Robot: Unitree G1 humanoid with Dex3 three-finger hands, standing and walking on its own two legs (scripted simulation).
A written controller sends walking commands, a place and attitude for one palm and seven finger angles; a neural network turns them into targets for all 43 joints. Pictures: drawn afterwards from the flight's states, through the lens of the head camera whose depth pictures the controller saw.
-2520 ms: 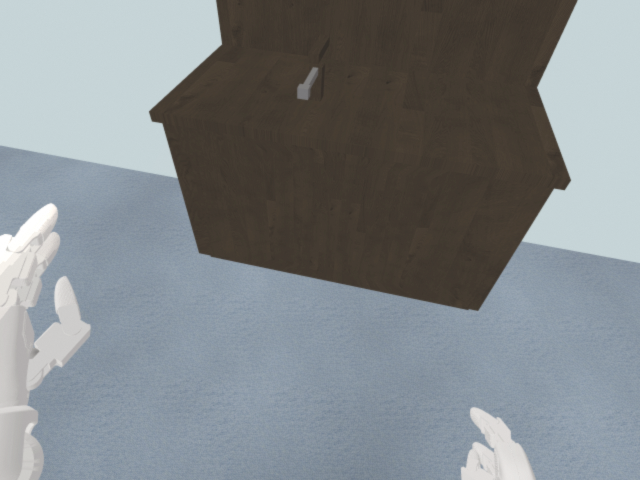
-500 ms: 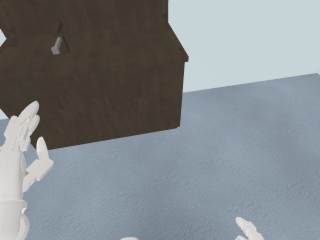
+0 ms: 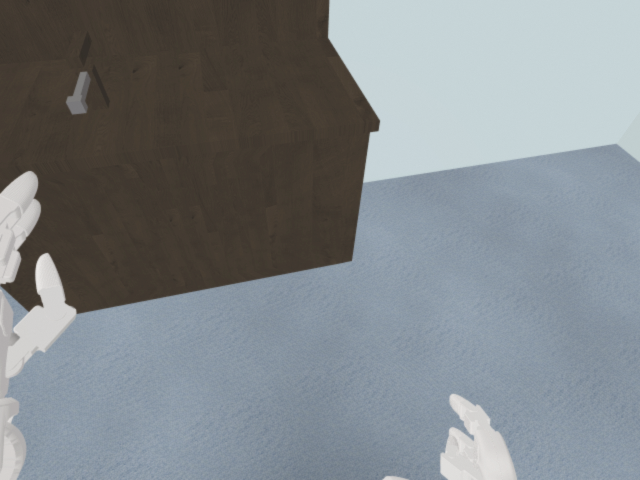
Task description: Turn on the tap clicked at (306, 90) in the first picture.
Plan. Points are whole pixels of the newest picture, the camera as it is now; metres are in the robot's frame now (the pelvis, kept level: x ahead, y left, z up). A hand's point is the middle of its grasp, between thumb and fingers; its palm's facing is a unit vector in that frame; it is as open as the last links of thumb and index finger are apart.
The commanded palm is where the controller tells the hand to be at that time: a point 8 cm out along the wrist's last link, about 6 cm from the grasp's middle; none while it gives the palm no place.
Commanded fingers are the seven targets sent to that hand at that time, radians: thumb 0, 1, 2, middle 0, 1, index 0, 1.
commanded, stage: take the last steps up to it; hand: left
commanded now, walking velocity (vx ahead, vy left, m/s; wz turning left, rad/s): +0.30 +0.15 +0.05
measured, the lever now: (77, 104) +0.79 +0.55 +0.03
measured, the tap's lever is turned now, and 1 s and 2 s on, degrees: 0 0 0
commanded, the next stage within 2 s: come to a stop and stand still in 1.68 s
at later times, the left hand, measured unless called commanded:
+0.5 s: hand (58, 205) +0.34 +0.29 +0.19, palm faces +0.39 -0.81 -0.43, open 7.4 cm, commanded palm +0.28 +0.34 +0.18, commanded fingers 0.00 0.90 0.90 -0.20 -0.30 -0.20 -0.30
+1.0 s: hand (67, 165) +0.42 +0.33 +0.17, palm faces +0.45 -0.77 -0.45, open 7.4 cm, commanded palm +0.36 +0.36 +0.18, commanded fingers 0.00 0.90 0.90 -0.20 -0.30 -0.20 -0.30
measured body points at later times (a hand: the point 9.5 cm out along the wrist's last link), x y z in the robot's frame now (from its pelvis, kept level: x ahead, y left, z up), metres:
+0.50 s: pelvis +0.12 +0.06 -0.01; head +0.15 +0.08 +0.44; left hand +0.31 +0.33 +0.22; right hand +0.29 -0.21 -0.08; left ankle +0.19 +0.19 -0.74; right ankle +0.07 -0.09 -0.72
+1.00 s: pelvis +0.21 +0.08 +0.01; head +0.22 +0.04 +0.45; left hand +0.39 +0.36 +0.20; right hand +0.36 -0.16 -0.11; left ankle +0.20 +0.23 -0.63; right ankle +0.22 +0.01 -0.73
